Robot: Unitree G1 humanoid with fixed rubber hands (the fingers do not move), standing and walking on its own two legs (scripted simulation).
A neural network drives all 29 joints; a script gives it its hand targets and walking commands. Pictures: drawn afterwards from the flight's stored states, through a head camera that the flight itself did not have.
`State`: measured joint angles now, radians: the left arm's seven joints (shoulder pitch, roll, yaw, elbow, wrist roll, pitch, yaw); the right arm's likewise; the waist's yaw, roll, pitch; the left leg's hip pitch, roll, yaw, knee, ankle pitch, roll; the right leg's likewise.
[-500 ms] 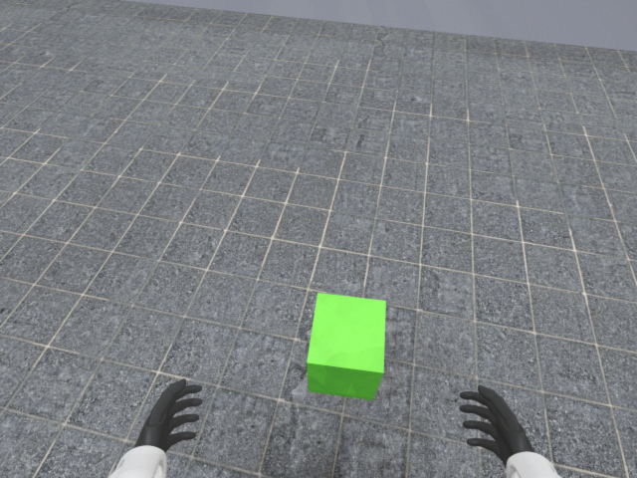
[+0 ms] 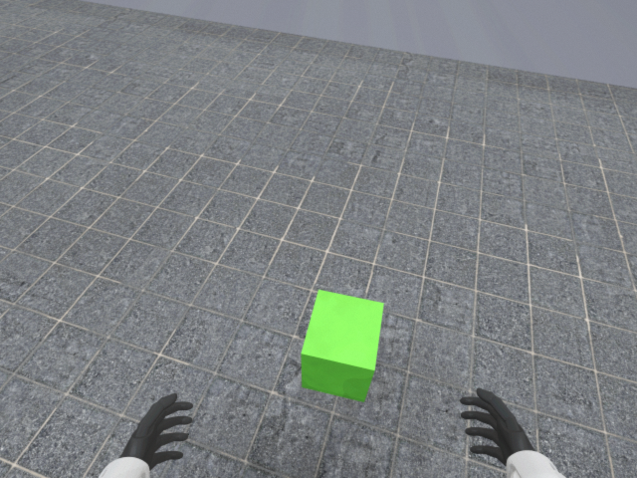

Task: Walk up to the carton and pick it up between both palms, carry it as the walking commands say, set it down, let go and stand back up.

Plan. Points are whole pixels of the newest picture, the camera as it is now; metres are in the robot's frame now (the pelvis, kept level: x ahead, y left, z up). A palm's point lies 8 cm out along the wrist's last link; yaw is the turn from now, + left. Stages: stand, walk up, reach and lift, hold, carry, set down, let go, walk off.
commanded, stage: let go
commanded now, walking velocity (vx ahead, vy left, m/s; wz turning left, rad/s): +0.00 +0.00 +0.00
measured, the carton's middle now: (341, 346) +0.58 -0.06 -0.64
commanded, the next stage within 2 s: stand in 0.12 s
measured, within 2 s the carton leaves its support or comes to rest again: neither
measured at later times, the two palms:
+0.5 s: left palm (99, 396) +0.23 +0.31 -0.07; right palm (527, 428) +0.20 -0.27 -0.08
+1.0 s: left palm (88, 418) +0.20 +0.32 -0.08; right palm (530, 451) +0.18 -0.26 -0.09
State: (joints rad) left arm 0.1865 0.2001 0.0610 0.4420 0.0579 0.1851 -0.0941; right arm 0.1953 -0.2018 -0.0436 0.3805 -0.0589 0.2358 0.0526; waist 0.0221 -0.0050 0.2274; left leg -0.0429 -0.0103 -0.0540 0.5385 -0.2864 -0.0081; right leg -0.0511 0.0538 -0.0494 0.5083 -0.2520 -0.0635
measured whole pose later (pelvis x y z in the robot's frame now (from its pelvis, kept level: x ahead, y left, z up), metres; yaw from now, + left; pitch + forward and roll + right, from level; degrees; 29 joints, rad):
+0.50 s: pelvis +0.09 +0.03 +0.00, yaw -1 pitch +1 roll -1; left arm 0.19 0.32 0.07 0.71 0.02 0.02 0.00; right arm 0.25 -0.35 -0.05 0.67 -0.02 0.01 -0.01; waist 0.00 0.04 -0.03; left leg -0.18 -0.03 -0.04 0.58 -0.37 0.03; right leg -0.20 0.04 -0.01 0.56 -0.30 -0.02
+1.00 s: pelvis +0.08 +0.03 +0.01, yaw -2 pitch +1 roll -1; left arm 0.19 0.32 0.06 0.82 0.03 -0.01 0.02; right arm 0.24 -0.36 -0.02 0.78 -0.03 -0.03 -0.03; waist 0.00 0.03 0.00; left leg -0.12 -0.04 -0.06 0.47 -0.32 0.03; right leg -0.15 0.03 0.04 0.47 -0.29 -0.02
